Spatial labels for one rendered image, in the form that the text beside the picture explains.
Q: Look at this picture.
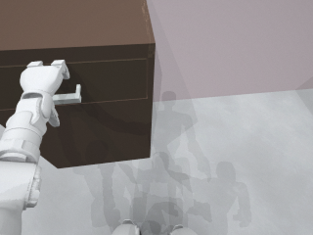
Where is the robot left hand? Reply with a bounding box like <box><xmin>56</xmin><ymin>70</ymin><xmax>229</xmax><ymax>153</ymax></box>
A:
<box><xmin>20</xmin><ymin>60</ymin><xmax>70</xmax><ymax>127</ymax></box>

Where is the drawer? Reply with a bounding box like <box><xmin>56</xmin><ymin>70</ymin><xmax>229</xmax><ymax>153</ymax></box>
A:
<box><xmin>0</xmin><ymin>58</ymin><xmax>147</xmax><ymax>110</ymax></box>

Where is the cabinet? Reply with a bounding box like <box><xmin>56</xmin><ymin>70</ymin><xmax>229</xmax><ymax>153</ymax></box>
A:
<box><xmin>0</xmin><ymin>0</ymin><xmax>156</xmax><ymax>169</ymax></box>

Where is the robot left shin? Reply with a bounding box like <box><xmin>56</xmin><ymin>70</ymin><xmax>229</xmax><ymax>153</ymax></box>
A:
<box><xmin>122</xmin><ymin>219</ymin><xmax>135</xmax><ymax>226</ymax></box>

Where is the robot right shin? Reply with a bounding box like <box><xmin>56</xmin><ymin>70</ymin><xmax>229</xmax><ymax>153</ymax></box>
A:
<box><xmin>172</xmin><ymin>224</ymin><xmax>183</xmax><ymax>232</ymax></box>

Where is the left robot upper arm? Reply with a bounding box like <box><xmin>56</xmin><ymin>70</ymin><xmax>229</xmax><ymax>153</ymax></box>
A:
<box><xmin>0</xmin><ymin>161</ymin><xmax>42</xmax><ymax>235</ymax></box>

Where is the robot shin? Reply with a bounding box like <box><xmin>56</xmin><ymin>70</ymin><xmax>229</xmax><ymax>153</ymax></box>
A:
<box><xmin>122</xmin><ymin>219</ymin><xmax>135</xmax><ymax>226</ymax></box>
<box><xmin>172</xmin><ymin>224</ymin><xmax>183</xmax><ymax>232</ymax></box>

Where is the left robot forearm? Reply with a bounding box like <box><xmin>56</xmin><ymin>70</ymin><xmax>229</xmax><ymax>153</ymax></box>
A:
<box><xmin>0</xmin><ymin>89</ymin><xmax>53</xmax><ymax>165</ymax></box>

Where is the handle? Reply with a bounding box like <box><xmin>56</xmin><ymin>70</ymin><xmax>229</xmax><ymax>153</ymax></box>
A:
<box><xmin>52</xmin><ymin>84</ymin><xmax>82</xmax><ymax>105</ymax></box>

